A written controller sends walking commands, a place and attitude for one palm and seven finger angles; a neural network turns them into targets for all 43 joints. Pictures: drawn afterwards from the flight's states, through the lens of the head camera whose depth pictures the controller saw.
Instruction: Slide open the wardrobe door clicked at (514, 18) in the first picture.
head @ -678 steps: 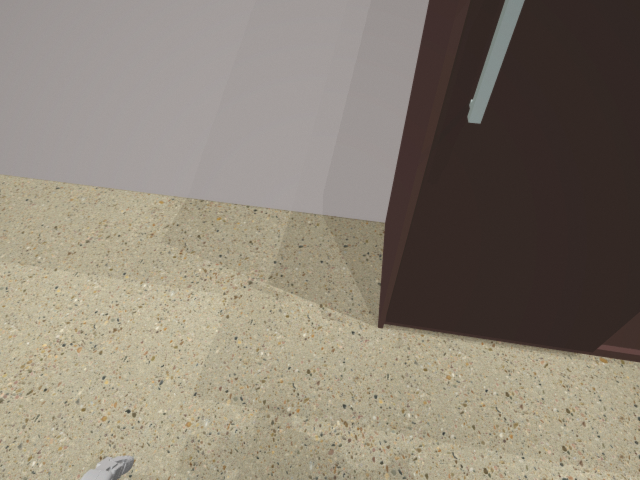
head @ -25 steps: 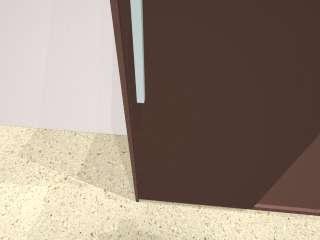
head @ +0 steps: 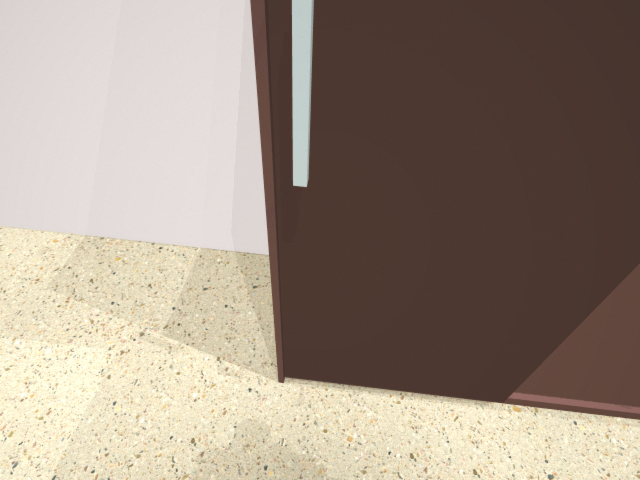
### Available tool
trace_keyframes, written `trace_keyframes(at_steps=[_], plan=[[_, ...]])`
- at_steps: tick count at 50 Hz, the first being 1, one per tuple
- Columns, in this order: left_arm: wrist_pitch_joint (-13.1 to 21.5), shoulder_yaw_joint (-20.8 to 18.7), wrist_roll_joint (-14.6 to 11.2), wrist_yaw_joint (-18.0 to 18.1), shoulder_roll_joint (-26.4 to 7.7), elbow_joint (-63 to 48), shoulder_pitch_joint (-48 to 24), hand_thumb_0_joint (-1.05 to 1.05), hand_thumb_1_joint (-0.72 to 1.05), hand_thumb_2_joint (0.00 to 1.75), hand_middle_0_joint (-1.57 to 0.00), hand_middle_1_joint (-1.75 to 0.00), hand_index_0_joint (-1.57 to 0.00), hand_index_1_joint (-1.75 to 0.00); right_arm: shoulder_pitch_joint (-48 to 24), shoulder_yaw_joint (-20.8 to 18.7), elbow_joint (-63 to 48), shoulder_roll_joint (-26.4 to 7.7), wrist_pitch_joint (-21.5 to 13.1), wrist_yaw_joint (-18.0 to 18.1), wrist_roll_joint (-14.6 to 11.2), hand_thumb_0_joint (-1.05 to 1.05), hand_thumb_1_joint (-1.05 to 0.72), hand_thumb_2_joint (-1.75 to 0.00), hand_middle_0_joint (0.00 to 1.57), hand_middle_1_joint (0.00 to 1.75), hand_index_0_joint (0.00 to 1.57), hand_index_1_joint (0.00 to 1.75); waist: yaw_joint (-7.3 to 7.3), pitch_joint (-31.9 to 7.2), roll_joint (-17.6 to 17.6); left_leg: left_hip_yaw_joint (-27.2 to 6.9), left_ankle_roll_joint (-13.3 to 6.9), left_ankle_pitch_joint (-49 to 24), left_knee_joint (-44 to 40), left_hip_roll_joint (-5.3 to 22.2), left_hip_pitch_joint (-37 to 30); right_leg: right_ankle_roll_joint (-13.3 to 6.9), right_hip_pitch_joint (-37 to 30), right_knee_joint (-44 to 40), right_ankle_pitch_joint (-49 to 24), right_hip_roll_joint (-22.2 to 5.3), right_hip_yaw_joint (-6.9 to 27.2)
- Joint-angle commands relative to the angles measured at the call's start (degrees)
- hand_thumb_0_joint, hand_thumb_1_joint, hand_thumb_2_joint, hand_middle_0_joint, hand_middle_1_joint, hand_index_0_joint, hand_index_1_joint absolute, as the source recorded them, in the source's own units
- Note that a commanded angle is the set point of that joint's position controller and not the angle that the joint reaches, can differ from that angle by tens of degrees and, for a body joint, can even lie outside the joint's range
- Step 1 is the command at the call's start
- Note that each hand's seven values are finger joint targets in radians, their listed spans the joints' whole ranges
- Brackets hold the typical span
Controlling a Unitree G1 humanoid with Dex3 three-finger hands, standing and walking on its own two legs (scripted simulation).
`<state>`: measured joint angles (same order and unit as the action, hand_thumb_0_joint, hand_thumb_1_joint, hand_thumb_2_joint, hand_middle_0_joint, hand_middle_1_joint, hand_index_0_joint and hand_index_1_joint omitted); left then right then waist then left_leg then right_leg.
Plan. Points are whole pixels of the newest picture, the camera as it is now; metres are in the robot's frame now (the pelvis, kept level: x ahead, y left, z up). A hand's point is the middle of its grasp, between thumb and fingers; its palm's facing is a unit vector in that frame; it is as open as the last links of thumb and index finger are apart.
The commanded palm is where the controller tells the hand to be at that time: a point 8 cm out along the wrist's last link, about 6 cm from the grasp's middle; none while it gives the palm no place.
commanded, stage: look again from close up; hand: left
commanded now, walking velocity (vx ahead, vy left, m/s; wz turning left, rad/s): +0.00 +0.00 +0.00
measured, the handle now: (304, 74) +0.55 +0.07 +0.26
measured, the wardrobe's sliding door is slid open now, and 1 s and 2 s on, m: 0.00 0.00 0.00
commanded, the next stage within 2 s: raise the hand with hooked fingers in 1.36 s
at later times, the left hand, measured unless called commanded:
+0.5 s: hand out of the picture +0.00 +0.20 -0.17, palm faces +0.01 -0.97 -0.25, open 7.3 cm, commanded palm none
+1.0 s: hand out of the picture +0.06 +0.18 -0.16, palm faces +0.00 -0.96 -0.26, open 7.3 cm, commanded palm none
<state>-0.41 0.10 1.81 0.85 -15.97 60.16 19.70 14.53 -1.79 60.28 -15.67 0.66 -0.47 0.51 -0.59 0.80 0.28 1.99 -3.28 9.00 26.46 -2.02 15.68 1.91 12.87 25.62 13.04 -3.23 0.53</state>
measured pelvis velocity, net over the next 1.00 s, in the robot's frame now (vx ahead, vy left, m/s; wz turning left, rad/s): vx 0.03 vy -0.03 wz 0.02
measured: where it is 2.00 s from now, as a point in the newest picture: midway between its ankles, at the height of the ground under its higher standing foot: outside the picture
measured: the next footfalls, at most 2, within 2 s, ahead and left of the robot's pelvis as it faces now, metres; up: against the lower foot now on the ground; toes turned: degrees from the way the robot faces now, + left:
none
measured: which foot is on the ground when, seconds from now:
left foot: down 0.00-1.00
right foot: down 0.00-1.00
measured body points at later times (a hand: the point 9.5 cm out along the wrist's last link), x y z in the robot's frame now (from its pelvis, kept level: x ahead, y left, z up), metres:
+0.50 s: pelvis +0.01 +0.00 +0.00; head +0.00 +0.01 +0.45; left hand +0.00 +0.26 -0.15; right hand +0.05 -0.26 -0.14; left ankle +0.07 +0.07 -0.74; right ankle +0.05 -0.17 -0.74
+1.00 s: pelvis +0.03 -0.03 +0.01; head +0.04 -0.03 +0.46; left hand +0.06 +0.23 -0.14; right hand +0.09 -0.29 -0.14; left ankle +0.07 +0.07 -0.74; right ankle +0.05 -0.17 -0.74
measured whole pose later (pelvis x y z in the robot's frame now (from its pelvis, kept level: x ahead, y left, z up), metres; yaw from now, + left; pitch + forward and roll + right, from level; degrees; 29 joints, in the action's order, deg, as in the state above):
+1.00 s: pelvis +0.03 -0.03 +0.01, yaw +1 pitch -2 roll +0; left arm 1.1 0.9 1.1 1.5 -13.7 61.6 13.7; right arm 10.6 -0.8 63.3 -14.5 -0.4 -0.3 0.2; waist 0.0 2.4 -0.2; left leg 0.6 -1.5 8.7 22.7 -1.3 11.9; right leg 1.9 9.1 22.5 11.2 -1.7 0.7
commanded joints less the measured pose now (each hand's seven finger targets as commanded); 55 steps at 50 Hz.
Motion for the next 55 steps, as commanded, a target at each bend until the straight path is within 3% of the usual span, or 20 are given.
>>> trace_keyframes(at_steps=[1,13,17,23,28,31,44,50,55], plan=[[1.38,-1.91,-0.17,0.39,-8.43,-2.39,0.92,0.00,0.90,0.90,-0.20,-0.30,-0.20,-0.30,-1.66,-2.00,-3.07,-9.99,-1.24,0.88,0.06,0.00,-0.90,-0.90,0.20,0.30,0.20,0.30,0.57,3.34,-0.85,-9.95,1.55,20.06,-10.99,7.38,3.30,-3.30,2.36,-5.33,11.13,-2.34,4.13],[1.35,-1.77,0.01,0.68,-6.68,-0.93,1.91,0.00,0.90,0.90,-0.20,-0.30,-0.20,-0.30,-2.35,-1.89,-1.32,-8.66,-1.19,0.84,0.00,0.00,-0.90,-0.90,0.20,0.30,0.20,0.30,0.05,3.50,-2.26,-11.18,1.55,21.18,-13.18,8.06,3.77,-2.81,1.05,-4.27,8.68,-1.77,2.93],[1.58,-1.63,-0.05,0.79,-6.49,-0.84,1.51,0.00,0.90,0.90,-0.20,-0.30,-0.20,-0.30,-2.16,-1.71,-1.06,-8.07,-1.26,0.79,-0.04,0.00,-0.90,-0.90,0.20,0.30,0.20,0.30,0.33,3.25,-1.68,-10.84,1.63,18.16,-12.57,7.77,2.26,-2.96,1.19,-4.97,7.36,-2.07,3.44],[1.38,-1.78,0.12,0.82,-6.19,-0.39,1.83,0.00,0.90,0.90,-0.20,-0.30,-0.20,-0.30,-2.50,-1.87,-0.96,-8.34,-1.03,0.80,0.07,0.00,-0.90,-0.90,0.20,0.30,0.20,0.30,0.16,4.48,-2.24,-11.73,1.63,22.02,-14.19,7.96,4.00,-2.56,1.16,-4.64,8.54,-1.57,2.92],[2.02,-1.62,-0.25,0.90,-6.27,-0.62,0.73,0.00,0.90,0.90,-0.20,-0.30,-0.20,-0.30,-2.01,-1.59,-0.74,-7.48,-1.48,0.81,-0.10,0.00,-0.90,-0.90,0.20,0.30,0.20,0.30,0.68,1.80,-0.59,-10.06,1.62,13.10,-11.24,7.33,-0.15,-3.07,0.64,-5.95,4.43,-2.67,4.14],[1.97,-1.67,-0.28,0.95,-6.57,-0.65,-0.21,0.00,0.90,0.90,-0.20,-0.30,-0.20,-0.30,-2.31,-1.59,-0.45,-7.94,-1.47,0.74,-0.08,0.00,-0.90,-0.90,0.20,0.30,0.20,0.30,0.80,3.16,-1.12,-10.81,1.73,15.20,-12.31,7.65,0.19,-2.69,1.37,-6.12,5.67,-2.51,3.60],[2.60,-1.39,-0.74,1.21,-7.06,-0.73,-2.79,0.00,0.90,0.90,-0.20,-0.30,-0.20,-0.30,-2.80,-0.69,0.16,-7.48,-2.10,0.91,-0.20,0.00,-0.90,-0.90,0.20,0.30,0.20,0.30,1.00,-0.35,0.40,-7.45,1.92,-2.42,-7.95,7.30,-5.08,-2.98,-2.45,-6.84,-5.14,-3.57,4.18],[2.42,-1.37,-0.80,1.10,-7.50,-1.07,-4.63,0.00,0.90,0.90,-0.20,-0.30,-0.20,-0.30,-3.60,-0.45,0.53,-7.69,-1.80,0.81,-0.11,0.00,-0.90,-0.90,0.20,0.30,0.20,0.30,0.94,1.96,-0.14,-7.38,2.36,1.14,-9.01,7.09,-4.03,-2.89,-1.89,-8.21,-1.12,-3.43,4.46],[2.52,-1.48,-0.85,1.02,-7.93,-1.33,-5.58,0.00,0.90,0.90,-0.20,-0.30,-0.20,-0.30,-4.01,-0.40,0.58,-8.00,-1.95,0.80,-0.02,0.00,-0.90,-0.90,0.20,0.30,0.20,0.30,0.92,-0.13,-0.46,-7.27,2.33,-0.96,-8.63,7.31,-5.38,-3.00,-3.11,-8.23,-3.02,-3.46,4.73]])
